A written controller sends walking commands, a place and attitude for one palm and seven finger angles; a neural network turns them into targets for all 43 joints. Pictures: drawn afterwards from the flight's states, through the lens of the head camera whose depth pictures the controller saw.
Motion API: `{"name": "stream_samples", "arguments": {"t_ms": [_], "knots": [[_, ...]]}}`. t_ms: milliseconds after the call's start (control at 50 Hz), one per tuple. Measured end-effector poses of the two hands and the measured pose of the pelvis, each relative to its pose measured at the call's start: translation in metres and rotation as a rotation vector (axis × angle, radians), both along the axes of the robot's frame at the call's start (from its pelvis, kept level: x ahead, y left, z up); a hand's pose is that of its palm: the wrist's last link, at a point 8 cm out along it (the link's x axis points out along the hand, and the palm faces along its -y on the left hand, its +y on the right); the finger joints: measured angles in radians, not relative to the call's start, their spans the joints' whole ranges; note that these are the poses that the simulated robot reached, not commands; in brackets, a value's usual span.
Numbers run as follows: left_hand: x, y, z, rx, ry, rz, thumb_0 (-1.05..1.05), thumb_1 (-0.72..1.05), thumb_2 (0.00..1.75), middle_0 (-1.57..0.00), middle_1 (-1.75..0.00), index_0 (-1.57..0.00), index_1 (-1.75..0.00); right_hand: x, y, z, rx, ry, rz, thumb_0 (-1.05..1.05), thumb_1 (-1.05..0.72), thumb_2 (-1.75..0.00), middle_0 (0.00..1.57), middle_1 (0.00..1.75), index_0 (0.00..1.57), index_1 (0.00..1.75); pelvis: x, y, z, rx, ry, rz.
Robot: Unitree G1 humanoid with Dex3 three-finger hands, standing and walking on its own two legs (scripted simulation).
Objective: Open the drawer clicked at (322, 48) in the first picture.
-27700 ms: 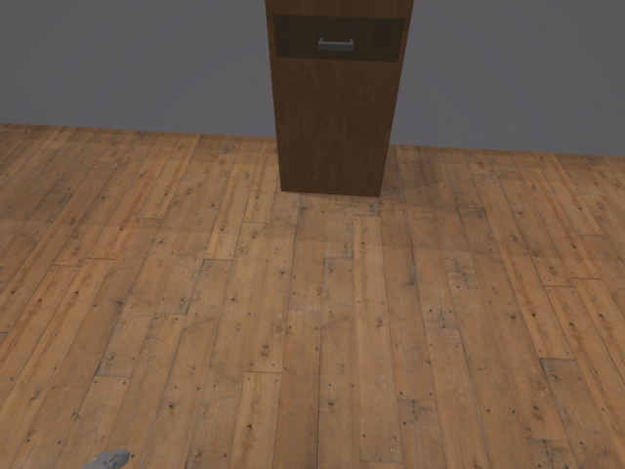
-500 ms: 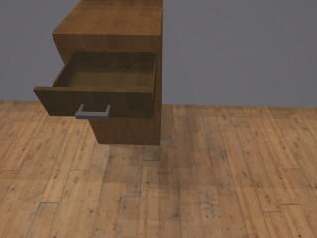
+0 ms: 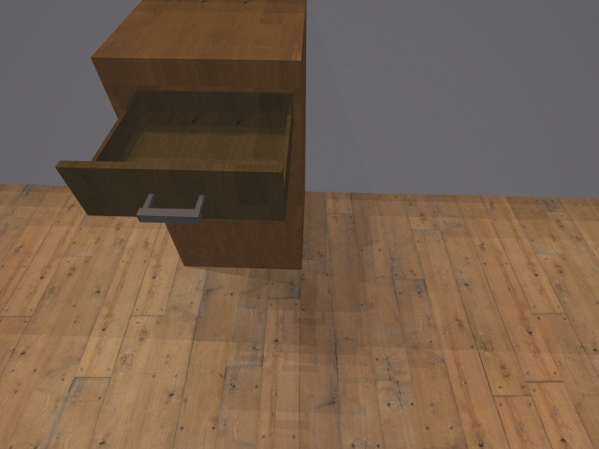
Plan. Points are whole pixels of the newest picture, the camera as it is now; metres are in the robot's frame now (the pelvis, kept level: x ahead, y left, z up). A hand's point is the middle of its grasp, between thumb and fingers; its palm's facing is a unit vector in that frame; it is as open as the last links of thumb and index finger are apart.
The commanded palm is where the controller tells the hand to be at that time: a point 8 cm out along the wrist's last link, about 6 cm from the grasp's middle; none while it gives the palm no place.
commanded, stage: look to check the result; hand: left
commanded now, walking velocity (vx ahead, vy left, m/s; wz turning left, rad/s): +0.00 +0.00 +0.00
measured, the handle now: (172, 207) +0.54 +0.29 -0.05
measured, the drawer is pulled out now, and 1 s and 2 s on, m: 0.30 0.30 0.30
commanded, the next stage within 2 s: stand and wait in 0.02 s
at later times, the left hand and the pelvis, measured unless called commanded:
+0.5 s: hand out of the picture +0.06 +0.21 -0.16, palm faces +0.01 -0.96 -0.29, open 7.4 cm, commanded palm none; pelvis +0.01 +0.00 +0.00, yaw +0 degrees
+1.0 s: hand out of the picture +0.08 +0.22 -0.16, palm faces +0.00 -0.95 -0.31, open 7.4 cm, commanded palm none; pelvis +0.02 +0.00 +0.01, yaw -1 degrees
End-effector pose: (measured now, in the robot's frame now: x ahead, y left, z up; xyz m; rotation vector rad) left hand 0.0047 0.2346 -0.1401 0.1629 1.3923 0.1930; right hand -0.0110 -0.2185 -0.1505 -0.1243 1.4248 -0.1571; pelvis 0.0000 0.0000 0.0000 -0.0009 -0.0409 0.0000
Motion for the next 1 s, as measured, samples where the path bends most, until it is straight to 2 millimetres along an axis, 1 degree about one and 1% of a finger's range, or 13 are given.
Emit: {"name": "stream_samples", "arguments": {"t_ms": [200,500,760,1000], "knots": [[0.024,0.011,0.006,0.028,-0.042,-0.021,0.0,0.91,0.9,-0.2,-0.3,-0.2,-0.3,0.018,-0.011,0.002,-0.018,-0.026,0.014,0.0,-0.91,-0.9,0.2,0.3,0.2,0.29,0.005,-0.001,0.001,0.001,-0.001,0.0],[0.049,0.023,0.013,0.062,-0.067,-0.043,0.0,0.91,0.9,-0.2,-0.3,-0.2,-0.3,0.044,-0.028,0.006,-0.047,-0.055,0.034,0.01,-0.91,-0.9,0.2,0.3,0.2,0.29,0.015,-0.002,0.003,0.003,0.003,-0.003],[0.063,0.027,0.017,0.076,-0.085,-0.06,0.0,0.91,0.9,-0.2,-0.3,-0.2,-0.3,0.064,-0.04,0.01,-0.067,-0.087,0.046,0.01,-0.91,-0.9,0.2,0.3,0.2,0.29,0.021,-0.004,0.005,0.002,0.005,-0.007],[0.072,0.03,0.019,0.084,-0.093,-0.069,0.0,0.91,0.9,-0.2,-0.3,-0.2,-0.3,0.069,-0.045,0.012,-0.078,-0.087,0.052,0.01,-0.91,-0.9,0.2,0.3,0.21,0.29,0.025,-0.004,0.005,0.001,0.007,-0.009]]}}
